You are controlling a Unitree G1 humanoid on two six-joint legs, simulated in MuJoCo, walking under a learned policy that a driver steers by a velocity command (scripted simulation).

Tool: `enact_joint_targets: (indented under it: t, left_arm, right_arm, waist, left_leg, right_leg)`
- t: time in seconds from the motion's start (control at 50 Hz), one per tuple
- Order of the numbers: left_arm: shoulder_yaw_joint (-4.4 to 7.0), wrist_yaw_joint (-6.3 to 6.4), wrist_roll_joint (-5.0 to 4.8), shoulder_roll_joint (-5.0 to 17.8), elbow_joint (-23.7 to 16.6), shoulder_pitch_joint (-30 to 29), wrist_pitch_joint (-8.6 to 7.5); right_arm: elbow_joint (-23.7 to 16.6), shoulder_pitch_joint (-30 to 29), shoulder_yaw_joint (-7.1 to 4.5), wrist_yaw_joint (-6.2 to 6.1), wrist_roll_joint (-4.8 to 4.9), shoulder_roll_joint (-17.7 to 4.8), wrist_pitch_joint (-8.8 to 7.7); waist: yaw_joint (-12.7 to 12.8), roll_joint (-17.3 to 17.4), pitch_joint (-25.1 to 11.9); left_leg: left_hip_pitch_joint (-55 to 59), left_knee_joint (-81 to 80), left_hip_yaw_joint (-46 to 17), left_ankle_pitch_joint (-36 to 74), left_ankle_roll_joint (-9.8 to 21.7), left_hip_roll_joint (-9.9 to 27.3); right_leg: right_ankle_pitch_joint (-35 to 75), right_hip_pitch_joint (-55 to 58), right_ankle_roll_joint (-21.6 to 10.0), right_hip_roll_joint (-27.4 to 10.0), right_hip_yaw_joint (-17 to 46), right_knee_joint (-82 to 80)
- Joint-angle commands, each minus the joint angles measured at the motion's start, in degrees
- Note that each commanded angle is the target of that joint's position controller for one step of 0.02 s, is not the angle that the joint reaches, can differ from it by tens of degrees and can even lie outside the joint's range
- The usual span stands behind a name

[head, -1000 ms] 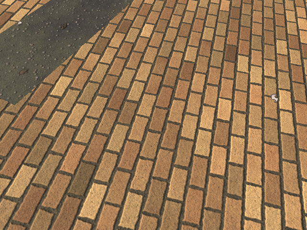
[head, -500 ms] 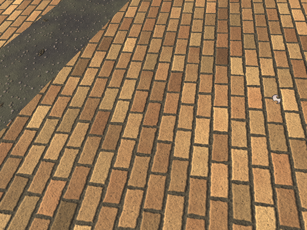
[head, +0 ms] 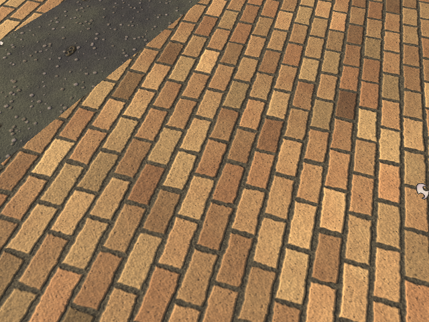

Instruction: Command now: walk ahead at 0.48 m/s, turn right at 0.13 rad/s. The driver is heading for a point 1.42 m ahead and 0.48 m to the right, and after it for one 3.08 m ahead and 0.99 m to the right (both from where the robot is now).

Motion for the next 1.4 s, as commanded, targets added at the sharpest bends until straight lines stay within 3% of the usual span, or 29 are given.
enact_joint_targets:
  t: [0.02,0.06,0.12,0.24,0.32,0.38,0.42,0.44,0.46,0.48,0.5,0.54,0.56,0.58,0.66,0.74,0.82,0.88,0.94,0.98,1.0,1.02,1.04,1.06,1.08,1.12,1.18,1.28,1.4]
  left_arm:
    - [1.36,-0.56,0.37,3.6,-4.0,-2.4,-0.12]
    - [1.36,-1.17,1.29,2.5,-2.8,-0.1,1.33]
    - [1.79,-1.63,1.14,2.7,-4.1,-4.0,2.29]
    - [0.85,-2.27,0.75,1.4,-8.9,-18.6,1.79]
    - [0.45,-2.48,0.92,2.0,-11.9,-24.9,1.69]
    - [1.09,-2.34,1.20,3.5,-12.0,-22.6,1.59]
    - [2.34,-2.31,1.25,5.6,-9.1,-12.4,1.21]
    - [3.54,-1.93,1.70,7.9,-6.9,-4.5,0.77]
    - [5.39,-1.14,2.30,14.4,-7.2,0.0,0.69]
    - [5.90,-1.25,0.72,17.3,-8.4,-1.6,1.55]
    - [5.56,-0.79,-0.08,16.0,-7.7,-3.6,2.22]
    - [4.23,-0.18,-0.18,10.7,-8.2,-9.5,1.89]
    - [3.68,0.24,-0.74,9.3,-8.6,-11.0,1.47]
    - [3.30,0.40,-0.86,8.6,-8.8,-11.6,0.87]
    - [3.66,0.31,-1.28,11.4,-8.3,-7.5,-0.55]
    - [3.45,0.26,-1.08,11.3,-8.0,-2.4,-0.21]
    - [2.70,0.68,-0.80,9.9,-6.9,1.8,-0.41]
    - [2.40,1.30,-0.23,10.5,-6.2,3.5,-0.57]
    - [2.63,1.84,0.18,12.6,-6.7,0.0,-0.91]
    - [2.73,1.38,0.43,13.5,-6.6,-1.5,-1.14]
    - [2.01,0.98,0.08,11.0,-8.0,-0.9,-1.48]
    - [1.21,0.59,-2.10,5.6,-7.9,7.6,-1.35]
    - [1.81,0.88,-0.14,10.4,-7.2,5.7,-1.22]
    - [1.99,0.64,0.28,10.7,-8.2,0.6,-1.07]
    - [1.62,0.25,0.43,9.7,-9.0,-3.0,-1.12]
    - [1.39,-0.52,1.09,8.4,-9.6,-4.1,-0.11]
    - [0.91,-1.27,1.44,6.8,-9.6,-4.5,1.04]
    - [0.05,-1.85,1.16,6.0,-13.7,-17.2,1.25]
    - [-0.95,-1.78,0.52,5.1,-16.6,-27.2,0.75]
  right_arm:
    - [1.8,9.7,-1.62,-0.30,0.58,-5.7,0.22]
    - [2.7,9.4,-1.24,-0.67,0.66,-4.2,-0.66]
    - [4.8,13.7,-1.61,-0.88,0.79,-5.3,-1.97]
    - [6.3,17.5,-1.12,-1.75,0.92,-5.1,-2.52]
    - [8.2,22.2,-1.39,-2.56,0.79,-6.7,-2.16]
    - [8.5,22.1,-1.81,-2.95,0.45,-8.4,-1.50]
    - [8.2,21.8,-2.21,-2.85,-0.05,-9.6,-0.58]
    - [7.4,21.1,-2.24,-2.52,0.31,-10.1,-0.25]
    - [4.4,22.3,-1.38,-1.74,1.43,-6.1,-0.32]
    - [0.8,19.9,-1.61,-0.69,1.79,-6.0,-0.90]
    - [-0.5,12.4,-2.12,-0.44,1.07,-8.8,-1.37]
    - [-0.3,11.6,-1.91,-0.50,1.15,-7.4,-2.17]
    - [-0.4,12.4,-1.91,-0.66,-0.11,-7.1,-1.23]
    - [0.0,13.9,-1.76,-0.58,-0.89,-6.2,-0.03]
    - [-2.7,9.2,-1.82,-0.15,-0.99,-5.8,2.14]
    - [-6.3,0.1,-1.70,0.17,-0.66,-6.4,2.35]
    - [-8.6,-6.0,-0.83,0.88,-0.42,-5.6,1.78]
    - [-10.5,-9.6,-0.43,1.19,0.00,-6.0,1.12]
    - [-9.4,-3.1,-1.06,0.72,0.21,-8.2,0.51]
    - [-4.9,11.7,-2.25,-0.61,0.44,-10.5,-0.20]
    - [-3.6,20.7,-3.09,-1.57,-0.71,-13.7,-0.61]
    - [-2.9,23.3,-4.55,-1.31,-1.71,-19.7,-0.31]
    - [-2.8,19.0,-3.82,-0.54,0.31,-15.2,0.48]
    - [-4.1,12.9,-2.80,-0.30,0.85,-11.2,0.47]
    - [-4.1,10.4,-2.05,-0.08,0.56,-8.4,0.14]
    - [-2.2,11.0,-1.19,-0.40,0.56,-6.6,-0.55]
    - [0.2,14.8,-1.30,-0.15,1.20,-7.6,-1.75]
    - [2.6,19.2,-1.33,-0.11,1.43,-8.1,-1.59]
    - [4.8,24.1,-1.31,-0.39,1.14,-8.8,-1.39]
  waist:
    - [-3.7,5.0,0.0]
    - [-1.5,7.3,1.0]
    - [-0.7,5.9,1.4]
    - [-2.7,5.4,3.5]
    - [-4.5,5.2,4.4]
    - [-2.7,6.6,1.9]
    - [1.4,7.3,-4.2]
    - [5.3,5.0,-8.6]
    - [5.4,-4.7,-15.4]
    - [3.2,-10.6,-19.5]
    - [3.4,-1.4,-11.6]
    - [-1.0,3.5,-1.6]
    - [-2.9,3.3,-0.9]
    - [-4.0,2.2,-1.7]
    - [-3.8,0.4,-1.4]
    - [-0.6,-1.2,0.1]
    - [1.8,-1.8,0.5]
    - [2.7,-2.3,1.5]
    - [-1.6,-3.1,0.3]
    - [-8.3,-0.9,-7.3]
    - [-11.2,3.5,-14.1]
    - [-7.4,17.5,-20.2]
    - [-5.8,10.6,-16.3]
    - [-4.3,5.3,-7.2]
    - [-4.0,1.9,-3.7]
    - [-2.0,4.8,-1.5]
    - [-1.2,6.0,-2.0]
    - [-3.4,5.3,1.4]
    - [-6.3,5.9,1.8]
  left_leg:
    - [16.4,-20.4,-21.7,-4.9,6.8,18.2]
    - [10.3,-22.6,-14.1,2.7,4.6,15.2]
    - [11.9,-24.0,-8.2,9.7,4.8,14.7]
    - [14.4,-23.7,1.1,18.0,3.6,12.9]
    - [21.7,-21.2,3.5,24.8,3.5,15.7]
    - [27.1,-12.1,6.4,46.6,2.5,16.6]
    - [26.8,4.4,7.7,54.0,1.9,16.3]
    - [19.6,18.1,8.7,45.1,0.4,15.4]
    - [1.7,39.1,9.3,14.0,-2.0,10.8]
    - [-15.5,53.2,-0.4,-20.7,-4.0,-1.6]
    - [-22.3,51.9,-6.9,-14.7,-3.0,3.2]
    - [-18.2,41.2,-6.7,-7.3,-3.0,7.3]
    - [-14.6,37.8,-6.9,-6.8,-3.9,8.1]
    - [-11.5,35.6,-6.9,-6.2,-4.7,8.3]
    - [-13.6,28.3,-5.1,-1.6,-7.5,7.5]
    - [-19.3,18.7,-4.9,6.2,-8.0,6.9]
    - [-19.4,10.0,-3.9,11.5,-6.5,5.5]
    - [-17.5,4.2,-3.1,11.1,-4.5,3.9]
    - [-6.3,-0.8,-3.0,5.7,-1.5,1.3]
    - [11.7,-5.2,-2.2,5.4,0.9,-0.7]
    - [25.6,-5.5,-13.1,-0.5,3.5,9.5]
    - [39.1,-10.2,-41.3,-2.0,12.4,24.8]
    - [33.6,-15.6,-48.7,-7.7,12.5,24.3]
    - [24.7,-16.5,-38.7,-9.0,11.4,22.3]
    - [19.0,-17.9,-31.7,-4.3,10.0,19.3]
    - [13.2,-20.0,-22.3,4.7,7.2,14.6]
    - [12.8,-21.7,-17.4,12.4,7.4,13.2]
    - [14.7,-25.4,-12.2,13.9,7.0,11.1]
    - [19.5,-22.9,-9.1,21.7,5.8,11.4]
  right_leg:
    - [5.1,-22.3,-1.1,-5.2,3.1,8.4]
    - [8.2,-16.8,-0.2,-5.2,2.7,6.6]
    - [13.7,-21.2,0.3,-5.3,2.6,5.2]
    - [26.1,-22.7,0.9,-4.4,-1.6,-12.2]
    - [23.5,-21.8,-1.1,-3.3,-5.3,-20.1]
    - [15.2,-16.4,-4.2,0.4,-8.4,-22.3]
    - [11.2,-4.7,-7.3,4.6,-9.5,-25.1]
    - [12.4,7.6,-9.5,3.7,-5.8,-29.9]
    - [7.4,23.7,-15.4,-12.3,16.8,-31.9]
    - [9.9,31.9,-22.4,-22.6,46.0,-42.0]
    - [10.6,27.7,-19.3,-19.6,35.9,-42.3]
    - [22.7,13.2,-14.0,-14.7,23.4,-44.0]
    - [28.8,8.9,-12.5,-11.9,19.4,-44.4]
    - [32.0,6.9,-11.9,-10.3,16.8,-44.7]
    - [36.0,5.3,-11.5,-7.1,14.4,-46.0]
    - [35.4,9.4,-9.4,-6.5,15.9,-46.3]
    - [40.6,14.8,-7.9,-7.1,15.3,-45.4]
    - [43.8,18.4,-7.9,-8.8,15.9,-44.7]
    - [56.3,18.5,-5.6,-10.0,14.6,-39.9]
    - [63.3,15.9,-3.8,-6.9,11.6,-23.2]
    - [47.3,6.6,-3.1,-3.9,9.9,-8.2]
    - [3.2,-12.0,-0.4,7.6,4.7,12.8]
    - [-2.8,-18.0,-1.3,5.4,7.9,17.8]
    - [2.3,-19.3,-1.3,2.2,7.9,17.1]
    - [5.3,-18.6,-1.2,0.3,7.2,14.2]
    - [6.8,-15.6,-0.4,-2.1,5.9,9.2]
    - [8.3,-15.9,1.0,-3.2,3.5,5.6]
    - [17.6,-23.5,3.6,-6.2,-0.2,-6.8]
    - [23.5,-19.7,3.2,-4.1,-3.1,-21.9]
Keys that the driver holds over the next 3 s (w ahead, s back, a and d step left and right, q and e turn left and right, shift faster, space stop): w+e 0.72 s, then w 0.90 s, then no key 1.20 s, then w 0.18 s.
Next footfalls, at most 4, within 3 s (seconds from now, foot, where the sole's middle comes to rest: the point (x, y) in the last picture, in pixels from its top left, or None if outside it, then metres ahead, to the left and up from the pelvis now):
0.44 right None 0.36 -0.12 -0.77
1.00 left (257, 246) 0.73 -0.11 -0.77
1.54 right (346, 208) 0.91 -0.43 -0.77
2.02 left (309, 168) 1.08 -0.32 -0.77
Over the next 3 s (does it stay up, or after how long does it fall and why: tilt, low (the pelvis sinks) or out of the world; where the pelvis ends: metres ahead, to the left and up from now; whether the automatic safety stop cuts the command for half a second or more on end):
stays up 0.99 -0.37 0.01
